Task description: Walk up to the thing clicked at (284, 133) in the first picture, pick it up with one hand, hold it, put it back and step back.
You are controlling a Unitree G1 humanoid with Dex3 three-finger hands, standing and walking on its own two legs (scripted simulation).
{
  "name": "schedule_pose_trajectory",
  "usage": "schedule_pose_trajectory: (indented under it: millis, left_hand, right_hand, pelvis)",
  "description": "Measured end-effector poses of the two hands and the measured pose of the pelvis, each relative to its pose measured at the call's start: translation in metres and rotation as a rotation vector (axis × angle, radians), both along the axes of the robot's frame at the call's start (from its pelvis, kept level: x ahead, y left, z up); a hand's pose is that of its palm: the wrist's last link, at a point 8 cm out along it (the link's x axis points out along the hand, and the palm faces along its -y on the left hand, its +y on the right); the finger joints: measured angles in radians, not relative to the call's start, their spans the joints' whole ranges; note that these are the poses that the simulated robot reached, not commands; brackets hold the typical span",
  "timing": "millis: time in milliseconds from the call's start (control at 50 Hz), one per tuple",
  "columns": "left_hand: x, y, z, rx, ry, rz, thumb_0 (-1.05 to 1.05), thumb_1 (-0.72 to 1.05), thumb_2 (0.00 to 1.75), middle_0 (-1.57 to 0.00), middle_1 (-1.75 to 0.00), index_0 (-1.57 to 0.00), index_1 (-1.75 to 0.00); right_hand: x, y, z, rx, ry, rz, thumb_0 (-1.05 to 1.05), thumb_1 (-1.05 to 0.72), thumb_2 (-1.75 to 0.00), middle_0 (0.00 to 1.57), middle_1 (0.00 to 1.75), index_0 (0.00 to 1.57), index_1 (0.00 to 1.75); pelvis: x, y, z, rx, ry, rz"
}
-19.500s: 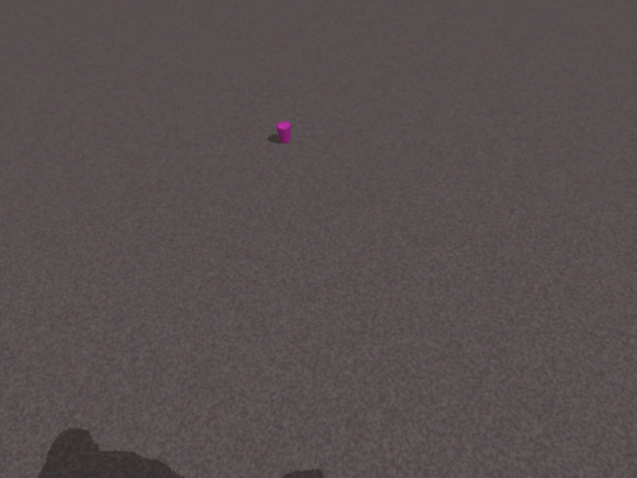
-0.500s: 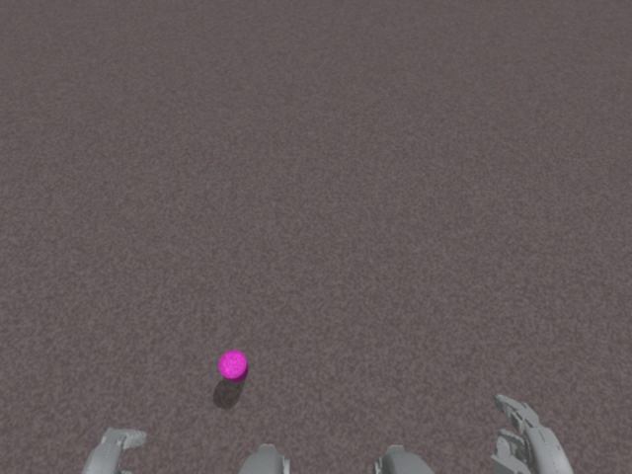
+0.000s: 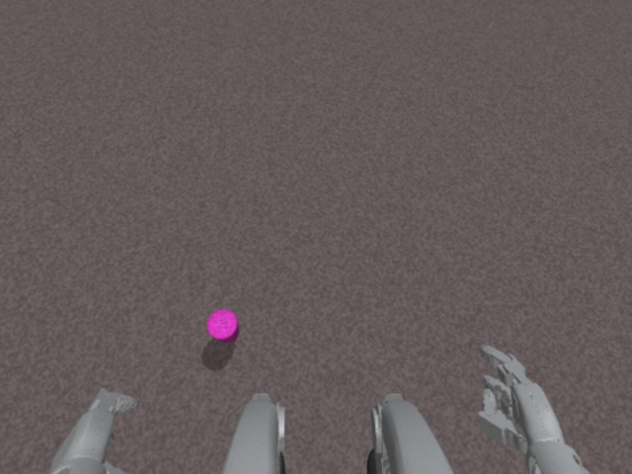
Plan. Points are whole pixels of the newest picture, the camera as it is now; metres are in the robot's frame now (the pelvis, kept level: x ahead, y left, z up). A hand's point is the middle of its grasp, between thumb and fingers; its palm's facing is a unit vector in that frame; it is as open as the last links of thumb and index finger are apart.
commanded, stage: rise first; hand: left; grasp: from above
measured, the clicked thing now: (225, 328) +0.45 +0.24 -0.58
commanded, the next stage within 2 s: approach in 1.66 s
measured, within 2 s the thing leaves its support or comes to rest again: neither
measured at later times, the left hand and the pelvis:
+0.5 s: hand (170, 374) +0.30 +0.29 -0.33, palm faces -0.46 -0.27 -0.85, open 14.0 cm; pelvis -0.06 -0.01 -0.20, yaw -3 degrees
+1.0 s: hand (183, 350) +0.36 +0.30 -0.41, palm faces -0.46 -0.04 -0.89, open 14.1 cm; pelvis -0.07 +0.00 -0.26, yaw -5 degrees
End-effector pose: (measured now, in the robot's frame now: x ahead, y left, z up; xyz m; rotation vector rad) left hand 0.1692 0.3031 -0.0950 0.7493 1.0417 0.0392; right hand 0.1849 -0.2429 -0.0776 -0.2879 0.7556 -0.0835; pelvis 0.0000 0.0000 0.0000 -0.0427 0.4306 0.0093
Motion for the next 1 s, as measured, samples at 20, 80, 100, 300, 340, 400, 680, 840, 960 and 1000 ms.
schedule_pose_trajectory:
  millis: [20,80,100,300,340,400,680,840,960,1000]
  left_hand:
    - [0.005,0.001,-0.009,0.016,-0.007,-0.028,-0.01,-0.52,0.94,-0.07,-1.10,-0.08,-1.09]
    - [0.024,0.002,-0.035,0.061,-0.043,-0.113,-0.01,-0.51,0.95,-0.07,-1.10,-0.07,-1.09]
    - [0.032,0.003,-0.044,0.077,-0.058,-0.143,-0.01,-0.51,0.95,-0.07,-1.10,-0.07,-1.09]
    - [0.097,0.002,-0.121,0.243,-0.152,-0.387,-0.01,-0.53,0.99,-0.07,-1.10,-0.07,-1.10]
    - [0.106,0.001,-0.135,0.265,-0.164,-0.424,-0.01,-0.53,1.00,-0.07,-1.10,-0.07,-1.10]
    - [0.119,0.000,-0.155,0.295,-0.178,-0.483,-0.01,-0.53,1.01,-0.07,-1.10,-0.07,-1.10]
    - [0.161,0.001,-0.217,0.399,-0.220,-0.679,0.00,-0.53,1.02,-0.07,-1.07,-0.07,-1.07]
    - [0.181,-0.003,-0.240,0.436,-0.250,-0.761,0.00,-0.53,1.02,-0.08,-1.02,-0.07,-1.02]
    - [0.193,-0.004,-0.254,0.461,-0.255,-0.801,0.00,-0.52,1.01,-0.08,-1.00,-0.08,-1.00]
    - [0.196,-0.005,-0.258,0.468,-0.255,-0.814,0.00,-0.52,1.01,-0.09,-1.00,-0.08,-1.00]
  right_hand:
    - [-0.001,-0.002,-0.009,-0.004,0.004,0.005,0.01,-0.89,-0.90,0.20,0.30,0.20,0.30]
    - [-0.005,-0.009,-0.038,-0.016,0.025,0.012,0.01,-0.88,-0.90,0.20,0.30,0.20,0.30]
    - [-0.007,-0.012,-0.049,-0.020,0.036,0.012,0.01,-0.88,-0.90,0.20,0.30,0.20,0.30]
    - [-0.052,-0.030,-0.164,-0.015,0.202,-0.015,0.01,-0.88,-0.90,0.20,0.30,0.20,0.30]
    - [-0.067,-0.032,-0.185,-0.012,0.247,-0.023,0.01,-0.88,-0.90,0.20,0.30,0.20,0.30]
    - [-0.090,-0.034,-0.213,-0.010,0.315,-0.040,0.01,-0.88,-0.90,0.20,0.30,0.20,0.30]
    - [-0.183,-0.037,-0.267,-0.047,0.552,-0.141,0.00,-0.88,-0.90,0.20,0.30,0.20,0.30]
    - [-0.202,-0.037,-0.274,-0.080,0.612,-0.154,0.00,-0.90,-0.90,0.20,0.30,0.20,0.30]
    - [-0.199,-0.036,-0.283,-0.091,0.615,-0.142,0.00,-0.90,-0.90,0.20,0.30,0.20,0.30]
    - [-0.197,-0.035,-0.286,-0.092,0.616,-0.135,0.00,-0.90,-0.90,0.20,0.30,0.20,0.30]
  pelvis:
    - [-0.002,0.000,-0.008,0.001,0.014,-0.001]
    - [-0.010,-0.002,-0.034,0.002,0.053,-0.005]
    - [-0.013,-0.002,-0.043,0.003,0.066,-0.006]
    - [-0.041,-0.007,-0.130,-0.002,0.156,-0.024]
    - [-0.047,-0.008,-0.146,-0.004,0.162,-0.028]
    - [-0.055,-0.009,-0.167,-0.008,0.166,-0.033]
    - [-0.073,-0.002,-0.229,-0.042,0.147,-0.046]
    - [-0.073,0.002,-0.249,-0.061,0.143,-0.049]
    - [-0.073,0.004,-0.260,-0.069,0.144,-0.052]
    - [-0.072,0.004,-0.264,-0.070,0.146,-0.053]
